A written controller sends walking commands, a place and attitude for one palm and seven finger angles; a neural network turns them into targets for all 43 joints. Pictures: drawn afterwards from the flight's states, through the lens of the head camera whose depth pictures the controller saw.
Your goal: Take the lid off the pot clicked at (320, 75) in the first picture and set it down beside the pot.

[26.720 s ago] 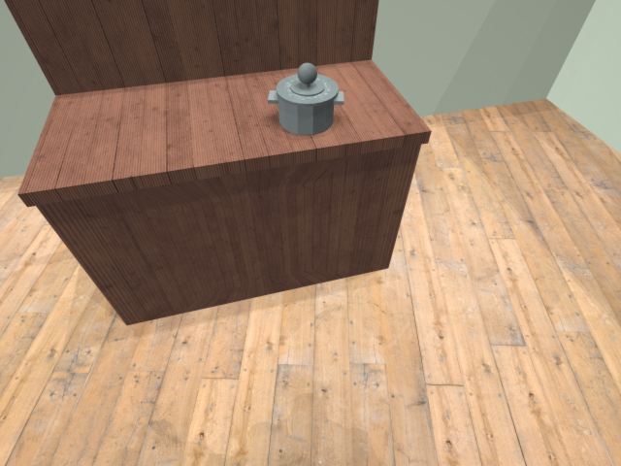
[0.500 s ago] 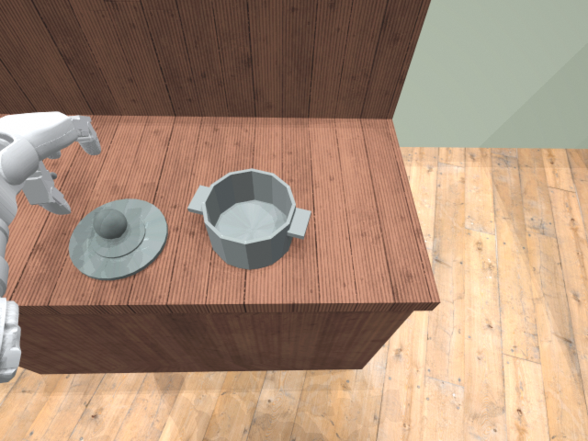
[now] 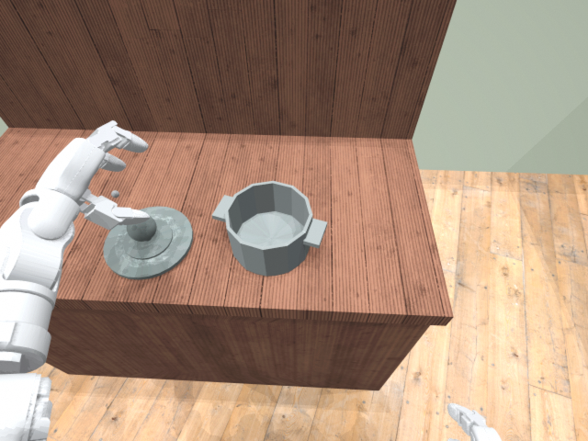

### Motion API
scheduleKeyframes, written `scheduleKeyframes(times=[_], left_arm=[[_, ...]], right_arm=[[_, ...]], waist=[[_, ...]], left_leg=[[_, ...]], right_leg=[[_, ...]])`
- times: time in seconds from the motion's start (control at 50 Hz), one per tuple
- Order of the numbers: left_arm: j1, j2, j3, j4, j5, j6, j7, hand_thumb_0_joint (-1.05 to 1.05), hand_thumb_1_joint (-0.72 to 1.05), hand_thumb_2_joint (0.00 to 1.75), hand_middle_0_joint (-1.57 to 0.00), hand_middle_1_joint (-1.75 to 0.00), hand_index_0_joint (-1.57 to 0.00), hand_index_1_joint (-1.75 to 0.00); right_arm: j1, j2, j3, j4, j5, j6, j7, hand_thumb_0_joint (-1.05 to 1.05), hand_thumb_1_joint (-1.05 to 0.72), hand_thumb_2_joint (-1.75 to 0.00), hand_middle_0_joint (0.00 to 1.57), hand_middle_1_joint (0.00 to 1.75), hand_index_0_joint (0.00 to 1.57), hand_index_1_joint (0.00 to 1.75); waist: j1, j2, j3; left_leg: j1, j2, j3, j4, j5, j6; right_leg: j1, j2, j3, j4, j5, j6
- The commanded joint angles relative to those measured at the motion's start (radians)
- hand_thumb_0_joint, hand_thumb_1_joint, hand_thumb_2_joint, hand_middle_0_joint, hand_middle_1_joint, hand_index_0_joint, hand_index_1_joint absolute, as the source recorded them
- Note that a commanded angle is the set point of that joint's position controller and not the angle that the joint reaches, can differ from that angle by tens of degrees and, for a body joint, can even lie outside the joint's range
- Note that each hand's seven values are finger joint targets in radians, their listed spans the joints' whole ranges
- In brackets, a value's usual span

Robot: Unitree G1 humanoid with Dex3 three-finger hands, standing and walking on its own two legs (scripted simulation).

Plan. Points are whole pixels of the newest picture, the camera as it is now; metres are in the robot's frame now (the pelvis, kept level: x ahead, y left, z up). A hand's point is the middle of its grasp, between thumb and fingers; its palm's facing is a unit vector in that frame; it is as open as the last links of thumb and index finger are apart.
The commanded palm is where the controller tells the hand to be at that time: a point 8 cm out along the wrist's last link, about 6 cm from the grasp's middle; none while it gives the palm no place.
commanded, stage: draw the hand back to the body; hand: left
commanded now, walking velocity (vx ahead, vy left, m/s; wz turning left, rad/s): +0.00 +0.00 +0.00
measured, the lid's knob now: (141, 227) +0.45 +0.32 -0.05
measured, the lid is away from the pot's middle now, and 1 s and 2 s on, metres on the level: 0.23 0.23 0.23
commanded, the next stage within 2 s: step back with the hand held close in 1.68 s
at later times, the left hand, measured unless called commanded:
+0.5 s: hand (118, 202) +0.35 +0.24 +0.15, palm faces +0.45 -0.84 -0.31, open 9.5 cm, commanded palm +0.29 +0.27 +0.17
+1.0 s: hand (114, 270) +0.26 +0.21 +0.15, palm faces +0.47 -0.83 -0.31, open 7.5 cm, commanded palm +0.20 +0.24 +0.17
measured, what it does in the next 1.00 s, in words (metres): shifts its weight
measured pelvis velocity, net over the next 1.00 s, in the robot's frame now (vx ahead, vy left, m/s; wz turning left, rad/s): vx -0.01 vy -0.07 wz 0.00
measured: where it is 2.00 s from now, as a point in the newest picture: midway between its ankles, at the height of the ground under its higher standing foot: outside the picture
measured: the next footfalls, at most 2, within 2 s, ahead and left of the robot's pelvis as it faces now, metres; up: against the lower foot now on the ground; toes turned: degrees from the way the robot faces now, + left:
none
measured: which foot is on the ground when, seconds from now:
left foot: down 0.00-1.00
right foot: down 0.00-1.00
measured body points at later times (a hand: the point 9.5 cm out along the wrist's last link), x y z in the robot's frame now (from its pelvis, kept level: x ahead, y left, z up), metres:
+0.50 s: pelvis +0.02 -0.05 +0.00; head +0.03 -0.06 +0.45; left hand +0.32 +0.28 +0.17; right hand +0.16 -0.31 -0.10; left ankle -0.02 +0.05 -0.74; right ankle +0.01 -0.16 -0.74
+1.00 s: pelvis -0.01 -0.07 +0.00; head -0.02 -0.10 +0.45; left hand +0.23 +0.25 +0.17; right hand +0.18 -0.30 -0.09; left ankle -0.02 +0.05 -0.74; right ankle +0.01 -0.16 -0.74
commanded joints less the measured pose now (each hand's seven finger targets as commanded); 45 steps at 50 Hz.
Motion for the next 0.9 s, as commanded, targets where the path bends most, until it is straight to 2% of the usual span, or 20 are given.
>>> scheduleKeyframes(times=[0.0,0.06,0.08,0.1,0.12,0.18,0.22,0.26,0.28,0.32,0.38,0.42,0.46,0.54,0.56,0.66,0.76,0.78,0.84,0.88], left_arm=[[-0.38,0.19,0.217,-0.242,-0.316,-0.044,0.196,0.0,0.04,0.54,-0.31,-0.93,-0.31,-0.93],[-0.434,0.319,0.344,-0.377,-0.322,-0.068,0.255,0.0,0.11,0.56,-0.3,-0.88,-0.3,-0.88],[-0.414,0.261,0.319,-0.431,-0.326,-0.075,0.261,0.0,0.13,0.57,-0.3,-0.87,-0.3,-0.87],[-0.352,0.23,0.317,-0.478,-0.336,-0.079,0.268,0.0,0.15,0.58,-0.3,-0.85,-0.3,-0.85],[-0.265,0.128,0.254,-0.476,-0.348,-0.071,0.265,0.0,0.17,0.59,-0.29,-0.84,-0.29,-0.84],[-0.028,0.047,0.25,-0.385,-0.386,-0.037,0.262,0.0,0.23,0.62,-0.29,-0.79,-0.29,-0.79],[0.007,0.059,0.273,-0.396,-0.397,-0.026,0.262,0.0,0.28,0.64,-0.28,-0.76,-0.28,-0.76],[-0.049,0.123,0.311,-0.502,-0.4,-0.04,0.267,0.0,0.32,0.65,-0.28,-0.73,-0.28,-0.73],[-0.098,0.139,0.322,-0.602,-0.395,-0.053,0.27,0.0,0.34,0.66,-0.27,-0.71,-0.27,-0.71],[-0.018,0.128,0.334,-0.654,-0.399,-0.05,0.276,0.0,0.38,0.68,-0.27,-0.68,-0.27,-0.68],[0.065,0.075,0.314,-0.607,-0.404,-0.028,0.279,0.0,0.45,0.71,-0.26,-0.63,-0.26,-0.63],[0.151,0.061,0.326,-0.541,-0.413,-0.005,0.279,0.0,0.49,0.73,-0.25,-0.6,-0.25,-0.6],[0.15,0.073,0.334,-0.567,-0.417,-0.006,0.277,0.0,0.54,0.75,-0.25,-0.57,-0.25,-0.57],[0.129,0.082,0.335,-0.753,-0.42,-0.023,0.282,0.0,0.62,0.78,-0.24,-0.5,-0.24,-0.5],[0.135,0.106,0.357,-0.76,-0.419,-0.025,0.287,0.0,0.64,0.79,-0.23,-0.49,-0.23,-0.49],[0.298,0.052,0.362,-0.611,-0.436,0.007,0.281,0.0,0.75,0.84,-0.22,-0.41,-0.22,-0.41],[0.262,0.035,0.324,-0.86,-0.436,-0.025,0.281,0.0,0.86,0.88,-0.21,-0.33,-0.21,-0.33],[0.276,0.04,0.338,-0.864,-0.435,-0.024,0.286,0.0,0.88,0.89,-0.2,-0.32,-0.2,-0.32],[0.372,0.031,0.367,-0.782,-0.44,-0.004,0.292,0.0,0.9,0.9,-0.2,-0.3,-0.2,-0.3],[0.396,0.0,0.345,-0.798,-0.443,-0.009,0.285,0.0,0.9,0.9,-0.2,-0.3,-0.2,-0.3]], right_arm=[[-0.006,-0.158,-0.031,-0.075,-0.015,-0.105,-0.048,0.0,-0.9,-0.9,0.2,0.3,0.2,0.3],[-0.008,-0.159,-0.025,-0.044,-0.033,-0.146,-0.053,0.0,-0.9,-0.9,0.2,0.3,0.2,0.3],[-0.019,-0.138,-0.019,-0.061,-0.036,-0.166,-0.049,0.0,-0.9,-0.9,0.2,0.3,0.2,0.3],[-0.022,-0.13,-0.022,-0.064,-0.039,-0.185,-0.044,0.0,-0.9,-0.9,0.2,0.3,0.2,0.3],[-0.028,-0.121,-0.021,-0.067,-0.041,-0.2,-0.037,0.0,-0.9,-0.9,0.2,0.3,0.2,0.3],[-0.021,-0.134,-0.034,-0.06,-0.044,-0.206,-0.019,0.0,-0.9,-0.9,0.2,0.3,0.2,0.3],[-0.031,-0.146,-0.044,-0.055,-0.038,-0.201,-0.02,0.0,-0.9,-0.9,0.2,0.3,0.2,0.3],[-0.046,-0.151,-0.048,-0.049,-0.036,-0.206,-0.022,0.0,-0.9,-0.9,0.2,0.3,0.2,0.3],[-0.056,-0.144,-0.044,-0.066,-0.038,-0.217,-0.021,0.0,-0.9,-0.9,0.2,0.3,0.2,0.3],[-0.062,-0.135,-0.046,-0.061,-0.039,-0.231,-0.017,0.0,-0.9,-0.9,0.2,0.3,0.2,0.3],[-0.064,-0.135,-0.048,-0.045,-0.039,-0.234,-0.016,0.0,-0.9,-0.9,0.2,0.3,0.2,0.3],[-0.067,-0.143,-0.056,-0.035,-0.036,-0.223,-0.018,0.0,-0.9,-0.9,0.2,0.3,0.2,0.3],[-0.086,-0.142,-0.056,-0.035,-0.033,-0.218,-0.022,0.0,-0.9,-0.9,0.2,0.3,0.2,0.3],[-0.128,-0.123,-0.044,-0.061,-0.033,-0.242,-0.019,0.0,-0.9,-0.9,0.2,0.3,0.2,0.3],[-0.128,-0.123,-0.043,-0.052,-0.035,-0.246,-0.02,0.0,-0.9,-0.9,0.2,0.3,0.2,0.3],[-0.134,-0.124,-0.048,-0.044,-0.033,-0.233,-0.024,0.0,-0.9,-0.9,0.2,0.3,0.2,0.3],[-0.178,-0.105,-0.036,-0.076,-0.036,-0.268,-0.017,0.0,-0.9,-0.9,0.2,0.3,0.2,0.3],[-0.178,-0.104,-0.035,-0.077,-0.039,-0.274,-0.018,0.0,-0.9,-0.9,0.2,0.3,0.2,0.3],[-0.176,-0.106,-0.039,-0.065,-0.04,-0.269,-0.02,0.0,-0.9,-0.9,0.2,0.3,0.2,0.3],[-0.186,-0.099,-0.037,-0.072,-0.038,-0.269,-0.021,0.0,-0.9,-0.9,0.2,0.3,0.2,0.3]], waist=[[-0.041,-0.062,-0.256],[-0.024,0.134,-0.282],[-0.019,0.227,-0.305],[-0.009,0.264,-0.307],[-0.012,0.283,-0.29],[-0.008,0.055,-0.221],[-0.011,-0.03,-0.197],[-0.015,-0.002,-0.222],[-0.006,0.06,-0.313],[0.003,0.099,-0.335],[-0.007,0.037,-0.295],[-0.006,-0.05,-0.23],[-0.009,-0.04,-0.194],[0.008,0.067,-0.272],[0.005,0.08,-0.246],[0.004,-0.072,-0.131],[0.01,0.073,-0.191],[0.014,0.07,-0.22],[0.018,-0.022,-0.153],[0.016,-0.014,-0.131]], left_leg=[[0.202,0.16,-0.117,-0.104,0.168,-0.075],[0.224,0.15,-0.099,-0.086,0.346,-0.115],[0.254,0.148,-0.107,-0.091,0.426,-0.135],[0.283,0.157,-0.112,-0.075,0.497,-0.143],[0.295,0.16,-0.109,-0.069,0.555,-0.15],[0.197,0.153,-0.077,-0.067,0.514,-0.114],[0.146,0.149,-0.06,-0.062,0.43,-0.087],[0.161,0.143,-0.063,-0.06,0.417,-0.084],[0.212,0.134,-0.062,-0.067,0.49,-0.087],[0.245,0.138,-0.059,-0.041,0.564,-0.085],[0.235,0.128,-0.042,-0.041,0.559,-0.073],[0.175,0.124,-0.029,-0.04,0.444,-0.062],[0.154,0.115,-0.024,-0.044,0.369,-0.057],[0.212,0.106,-0.028,-0.05,0.379,-0.055],[0.21,0.106,-0.029,-0.049,0.365,-0.057],[0.145,0.103,-0.021,-0.054,0.262,-0.048],[0.21,0.097,-0.025,-0.059,0.247,-0.047],[0.215,0.094,-0.025,-0.065,0.257,-0.048],[0.183,0.099,-0.025,-0.06,0.222,-0.045],[0.177,0.093,-0.023,-0.075,0.186,-0.047]], right_leg=[[0.077,0.002,0.021,-0.044,0.104,-0.06],[0.133,-0.003,0.016,-0.038,0.182,-0.064],[0.14,0.002,0.01,-0.037,0.189,-0.063],[0.143,0.001,0.002,-0.031,0.199,-0.066],[0.134,0.003,-0.003,-0.029,0.206,-0.063],[0.175,0.015,-0.004,-0.032,0.269,-0.053],[0.187,0.007,-0.005,-0.022,0.297,-0.049],[0.199,0.003,0.002,-0.018,0.308,-0.048],[0.229,0.011,0.011,-0.017,0.333,-0.045],[0.244,0.003,0.012,-0.015,0.38,-0.046],[0.237,0.013,0.017,-0.024,0.41,-0.037],[0.231,0.005,0.015,-0.025,0.413,-0.038],[0.224,0.0,0.018,-0.03,0.391,-0.037],[0.251,-0.001,0.024,-0.03,0.378,-0.038],[0.239,0.001,0.027,-0.037,0.364,-0.038],[0.194,0.003,0.028,-0.063,0.3,-0.028],[0.197,-0.001,0.037,-0.076,0.256,-0.031],[0.213,0.005,0.038,-0.072,0.259,-0.031],[0.188,0.002,0.039,-0.086,0.224,-0.028],[0.176,0.005,0.039,-0.098,0.172,-0.024]])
